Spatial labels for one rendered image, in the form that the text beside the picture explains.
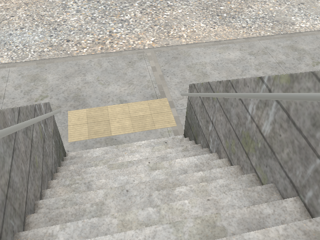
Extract stairs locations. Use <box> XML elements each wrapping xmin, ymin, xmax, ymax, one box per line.
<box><xmin>13</xmin><ymin>135</ymin><xmax>320</xmax><ymax>240</ymax></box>

